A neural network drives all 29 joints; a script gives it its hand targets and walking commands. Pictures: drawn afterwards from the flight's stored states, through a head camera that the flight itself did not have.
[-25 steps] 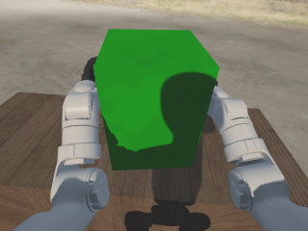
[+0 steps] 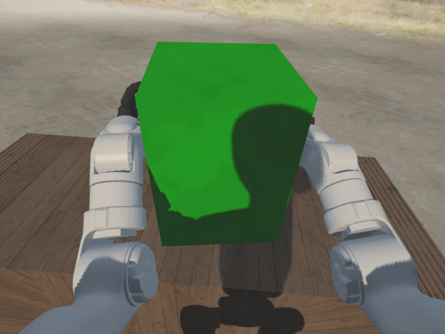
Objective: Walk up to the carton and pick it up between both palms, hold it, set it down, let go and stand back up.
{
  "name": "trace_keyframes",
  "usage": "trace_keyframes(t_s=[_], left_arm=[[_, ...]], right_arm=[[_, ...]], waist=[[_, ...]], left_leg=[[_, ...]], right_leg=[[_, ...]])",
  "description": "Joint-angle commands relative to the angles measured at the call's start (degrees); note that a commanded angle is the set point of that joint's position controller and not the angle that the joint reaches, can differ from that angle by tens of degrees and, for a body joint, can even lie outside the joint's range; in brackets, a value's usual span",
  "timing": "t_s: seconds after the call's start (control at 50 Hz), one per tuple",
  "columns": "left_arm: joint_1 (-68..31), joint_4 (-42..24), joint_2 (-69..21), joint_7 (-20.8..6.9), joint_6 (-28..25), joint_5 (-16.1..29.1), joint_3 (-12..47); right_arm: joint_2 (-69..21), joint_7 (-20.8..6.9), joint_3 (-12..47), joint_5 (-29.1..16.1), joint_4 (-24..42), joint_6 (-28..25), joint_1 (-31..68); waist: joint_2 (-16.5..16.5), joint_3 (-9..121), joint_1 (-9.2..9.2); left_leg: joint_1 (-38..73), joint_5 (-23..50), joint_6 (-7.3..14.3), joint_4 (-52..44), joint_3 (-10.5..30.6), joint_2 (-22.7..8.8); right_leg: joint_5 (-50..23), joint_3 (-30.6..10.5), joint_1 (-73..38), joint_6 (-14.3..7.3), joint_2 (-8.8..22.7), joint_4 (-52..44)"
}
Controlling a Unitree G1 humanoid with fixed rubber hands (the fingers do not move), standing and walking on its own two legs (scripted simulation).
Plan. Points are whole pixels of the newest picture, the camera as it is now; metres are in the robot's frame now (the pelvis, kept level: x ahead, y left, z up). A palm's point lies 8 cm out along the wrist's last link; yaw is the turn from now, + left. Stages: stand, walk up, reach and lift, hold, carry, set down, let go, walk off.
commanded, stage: hold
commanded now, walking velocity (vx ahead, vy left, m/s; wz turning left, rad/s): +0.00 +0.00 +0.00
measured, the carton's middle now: (219, 144) +0.36 -0.01 +0.24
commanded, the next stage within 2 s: set down in 0.36 s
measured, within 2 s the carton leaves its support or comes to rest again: neither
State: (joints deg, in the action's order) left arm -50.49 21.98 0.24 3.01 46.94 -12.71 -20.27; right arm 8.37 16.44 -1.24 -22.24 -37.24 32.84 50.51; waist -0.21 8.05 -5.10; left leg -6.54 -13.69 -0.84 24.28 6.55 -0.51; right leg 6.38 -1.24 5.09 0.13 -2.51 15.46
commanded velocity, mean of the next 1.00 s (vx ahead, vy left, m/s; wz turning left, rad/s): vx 0.00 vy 0.00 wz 0.00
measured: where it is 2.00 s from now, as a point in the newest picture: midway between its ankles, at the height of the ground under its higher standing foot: outside the picture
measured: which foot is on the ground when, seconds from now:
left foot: down 0.00-1.00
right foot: down 0.00-1.00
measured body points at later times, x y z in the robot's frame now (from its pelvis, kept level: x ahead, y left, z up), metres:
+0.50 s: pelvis +0.00 +0.00 +0.00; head -0.08 +0.02 +0.44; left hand +0.39 +0.14 +0.27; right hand +0.38 -0.16 +0.25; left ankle +0.00 +0.13 -0.75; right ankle +0.03 -0.12 -0.75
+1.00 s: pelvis +0.01 +0.00 +0.00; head -0.03 +0.04 +0.45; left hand +0.42 +0.13 +0.22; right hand +0.39 -0.16 +0.16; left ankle +0.00 +0.12 -0.75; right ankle +0.03 -0.12 -0.75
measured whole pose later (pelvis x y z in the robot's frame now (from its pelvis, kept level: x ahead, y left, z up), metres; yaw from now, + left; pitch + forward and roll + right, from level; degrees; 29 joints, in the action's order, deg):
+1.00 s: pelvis +0.01 +0.00 +0.00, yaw +2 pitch -7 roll -2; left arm -46.8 25.4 -2.9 -0.3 28.3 -17.1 -17.6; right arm 1.4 10.8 -8.2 -8.4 -41.2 6.0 37.6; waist -4.0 -0.7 -5.2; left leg -1.9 -12.8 -0.5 21.4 7.3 0.2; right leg 6.2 0.9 -0.6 0.4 -1.3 12.2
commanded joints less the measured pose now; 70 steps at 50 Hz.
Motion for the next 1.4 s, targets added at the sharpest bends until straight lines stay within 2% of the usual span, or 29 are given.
trace_keyframes(t_s=[0.0, 0.34, 0.38, 0.44, 0.52, 0.58, 0.64, 0.7, 0.74, 0.84, 0.9, 0.96, 1.02, 1.16, 1.28, 1.38], left_arm=[[-43.56, -6.70, -36.26, -7.83, -4.69, 9.52, 26.59], [-43.23, -6.99, -36.20, -7.85, -4.68, 9.55, 26.71], [-44.49, -7.72, -36.16, -8.69, -3.91, 9.76, 26.21], [-45.86, -7.86, -36.32, -9.33, -4.77, 9.44, 26.04], [-46.81, -3.04, -36.32, -9.95, -8.09, 7.44, 23.66], [-46.17, 2.74, -35.42, -10.79, -12.14, 4.49, 20.01], [-41.54, 8.96, -32.81, -12.14, -15.60, 0.14, 14.64], [-37.24, 11.10, -30.98, -13.54, -17.69, -2.45, 12.47], [-35.57, 10.47, -31.47, -13.97, -18.55, -2.78, 13.52], [-33.56, 4.81, -36.95, -12.70, -20.18, 0.23, 22.32], [-32.75, 0.84, -40.14, -11.28, -21.23, 2.70, 28.13], [-32.08, -1.54, -41.78, -10.06, -21.92, 4.17, 31.65], [-31.72, -1.96, -42.08, -9.37, -22.06, 4.39, 32.68], [-29.35, 3.97, -39.69, -9.82, -21.63, 2.08, 27.95], [-27.16, 7.29, -37.79, -11.00, -22.33, 0.20, 23.60], [-27.80, 7.28, -38.15, -11.07, -24.14, 0.67, 24.15]], right_arm=[[-41.45, -6.74, 17.87, -8.24, 19.83, -1.54, 56.54], [-41.64, -6.62, 18.17, -8.38, 20.59, -1.63, 56.57], [-42.00, -6.49, 20.06, -8.20, 21.52, -1.34, 57.50], [-42.19, -6.41, 19.16, -7.41, 22.07, -2.64, 58.64], [-41.36, -7.38, 15.02, -2.58, 18.67, -7.07, 59.65], [-39.90, -9.03, 10.29, 3.40, 12.35, -12.28, 58.29], [-37.62, -10.96, 4.94, 10.11, 4.75, -17.68, 52.91], [-35.78, -12.12, 1.99, 14.88, 1.75, -22.58, 48.54], [-35.28, -12.47, 2.05, 16.27, 3.09, -25.68, 47.95], [-35.58, -12.18, 8.94, 13.95, 13.69, -32.10, 52.09], [-36.19, -11.75, 13.58, 11.99, 19.69, -33.88, 53.59], [-36.54, -11.58, 15.89, 11.40, 22.63, -34.16, 53.26], [-36.49, -11.72, 15.96, 11.76, 22.26, -33.65, 51.87], [-35.81, -12.41, 12.15, 13.99, 15.78, -32.23, 47.95], [-35.70, -12.64, 10.02, 15.42, 13.05, -32.39, 45.38], [-36.25, -12.73, 9.94, 16.15, 13.78, -33.53, 45.29]], waist=[[2.56, 20.31, -0.57], [2.41, 20.59, -0.50], [1.16, 20.16, -0.62], [1.60, 21.15, -0.84], [2.41, 19.97, -0.75], [2.44, 17.22, -0.51], [1.12, 11.46, -0.41], [-0.32, 8.11, -0.96], [-0.52, 8.72, -1.33], [1.32, 17.87, -1.43], [2.36, 22.30, -1.37], [2.58, 23.63, -1.40], [2.61, 22.92, -1.45], [1.24, 18.10, -0.98], [-0.10, 16.68, -0.79], [0.03, 18.00, -0.98]], left_leg=[[1.41, 14.80, -1.70, -3.42, -3.43, 3.61], [1.60, 15.07, -1.59, -3.29, -3.41, 3.67], [2.18, 16.52, -1.57, -3.62, -4.14, 3.78], [2.47, 15.82, -1.60, -3.73, -4.34, 3.96], [2.22, 11.33, -1.40, -5.10, -4.69, 3.82], [2.65, 7.54, -1.12, -7.11, -5.23, 3.52], [3.36, 5.20, -0.56, -9.42, -6.37, 3.33], [4.89, 7.43, -0.53, -10.06, -7.49, 3.35], [6.70, 11.85, -0.91, -9.08, -7.93, 3.44], [13.02, 28.07, -2.88, -3.63, -7.48, 3.38], [14.89, 33.08, -3.71, -1.41, -6.65, 3.13], [14.75, 32.07, -3.87, -1.07, -6.01, 2.83], [13.62, 28.16, -3.72, -1.76, -5.73, 2.60], [9.42, 19.19, -2.60, -4.34, -6.31, 2.73], [8.50, 20.17, -2.24, -4.86, -7.03, 3.29], [9.31, 22.37, -2.68, -4.42, -7.11, 3.36]], right_leg=[[-8.91, 1.48, -10.94, 1.68, -2.92, 0.08], [-9.45, 1.44, -11.02, 1.80, -2.84, 0.05], [-12.06, 1.38, -11.52, 2.52, -2.58, -0.34], [-11.83, 1.69, -11.51, 2.64, -2.36, -0.43], [-6.87, 2.58, -10.58, 2.16, -1.75, -1.08], [-2.17, 3.73, -10.43, 1.85, -1.23, -1.79], [0.67, 4.86, -11.51, 1.97, -0.69, -2.78], [-1.08, 6.04, -12.87, 2.27, -0.44, -3.33], [-4.35, 6.80, -13.75, 2.42, -0.54, -3.23], [-15.51, 8.08, -15.98, 2.23, -1.40, -1.86], [-18.89, 8.20, -15.84, 1.91, -1.65, -1.17], [-18.41, 8.06, -14.62, 1.77, -1.59, -0.93], [-16.12, 7.85, -13.33, 1.73, -1.33, -0.91], [-13.18, 7.47, -13.36, 2.25, -0.65, -0.95], [-18.04, 7.44, -16.06, 3.04, -0.58, -0.53], [-20.76, 7.69, -16.16, 3.19, -0.75, -0.24]])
